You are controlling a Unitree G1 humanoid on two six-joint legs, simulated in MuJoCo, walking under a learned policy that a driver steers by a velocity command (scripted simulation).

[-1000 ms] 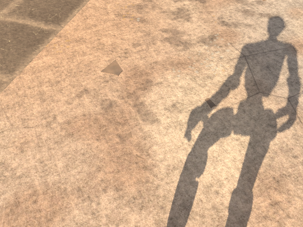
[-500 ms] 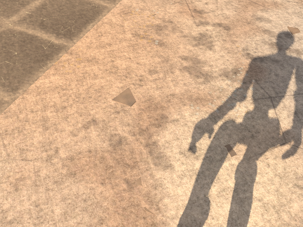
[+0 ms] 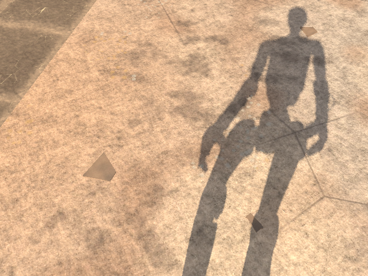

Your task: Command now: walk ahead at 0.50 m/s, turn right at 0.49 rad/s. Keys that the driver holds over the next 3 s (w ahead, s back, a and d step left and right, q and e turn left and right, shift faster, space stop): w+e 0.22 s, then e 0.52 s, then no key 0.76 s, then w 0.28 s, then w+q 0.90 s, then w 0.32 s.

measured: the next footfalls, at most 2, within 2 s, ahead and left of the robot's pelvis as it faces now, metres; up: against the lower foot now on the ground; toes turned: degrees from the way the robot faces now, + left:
left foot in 0.36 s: +0.39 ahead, +0.10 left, +0.00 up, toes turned -14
right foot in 0.82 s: +0.27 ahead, -0.10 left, +0.00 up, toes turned -31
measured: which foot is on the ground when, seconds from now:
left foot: up 0.00-0.34, down 0.36-0.82, up 0.84-1.00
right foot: down 0.00-0.34, up 0.36-0.80, down 0.82-1.00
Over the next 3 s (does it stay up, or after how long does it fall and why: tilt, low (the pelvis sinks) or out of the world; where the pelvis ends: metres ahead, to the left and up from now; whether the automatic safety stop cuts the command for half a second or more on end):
stays up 0.89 -0.26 0.00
